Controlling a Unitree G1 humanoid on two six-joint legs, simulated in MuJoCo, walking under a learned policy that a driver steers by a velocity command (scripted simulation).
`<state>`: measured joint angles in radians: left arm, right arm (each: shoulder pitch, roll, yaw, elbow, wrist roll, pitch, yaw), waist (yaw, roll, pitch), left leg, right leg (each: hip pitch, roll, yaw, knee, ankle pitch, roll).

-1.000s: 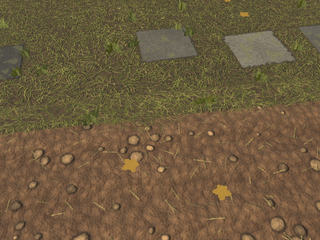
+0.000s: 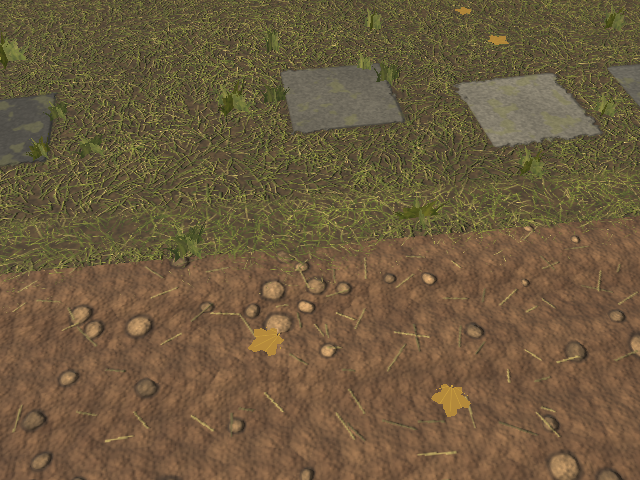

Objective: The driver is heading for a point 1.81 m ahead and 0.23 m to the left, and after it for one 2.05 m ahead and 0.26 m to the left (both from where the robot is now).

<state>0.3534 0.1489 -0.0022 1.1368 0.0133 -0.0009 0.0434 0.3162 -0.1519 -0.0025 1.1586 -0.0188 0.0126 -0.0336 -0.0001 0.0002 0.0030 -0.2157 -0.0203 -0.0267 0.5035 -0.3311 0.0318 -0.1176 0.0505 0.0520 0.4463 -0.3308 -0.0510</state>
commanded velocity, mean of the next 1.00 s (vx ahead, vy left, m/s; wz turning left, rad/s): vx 0.43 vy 0.00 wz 0.00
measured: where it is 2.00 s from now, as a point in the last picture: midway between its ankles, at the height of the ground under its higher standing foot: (307, 290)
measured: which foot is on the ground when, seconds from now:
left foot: down 0.00-0.62, up 0.64-1.00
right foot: down 0.00-0.18, up 0.20-0.60, down 0.62-1.00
